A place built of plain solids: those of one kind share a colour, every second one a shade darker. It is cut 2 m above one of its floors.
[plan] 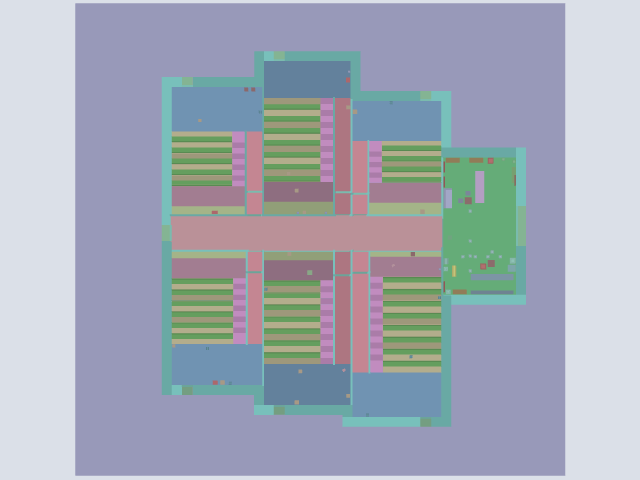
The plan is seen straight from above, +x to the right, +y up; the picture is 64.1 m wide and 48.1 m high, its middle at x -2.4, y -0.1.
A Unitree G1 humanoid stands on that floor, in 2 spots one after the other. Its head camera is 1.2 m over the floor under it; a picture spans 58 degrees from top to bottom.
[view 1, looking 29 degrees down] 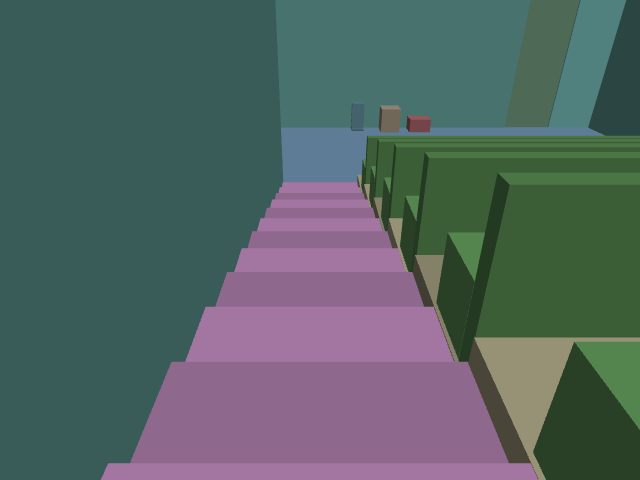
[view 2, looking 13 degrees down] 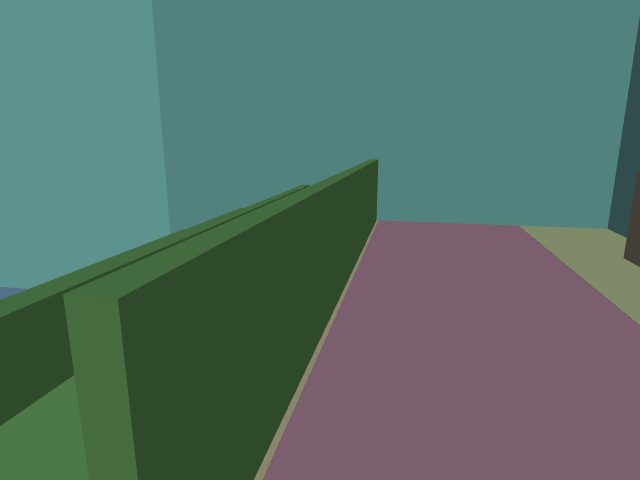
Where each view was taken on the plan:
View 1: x -10.47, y -3.67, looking -90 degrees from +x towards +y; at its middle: step_screen_aisle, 3.87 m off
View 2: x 3.17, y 5.15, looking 12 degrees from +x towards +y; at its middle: seats_screen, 2.53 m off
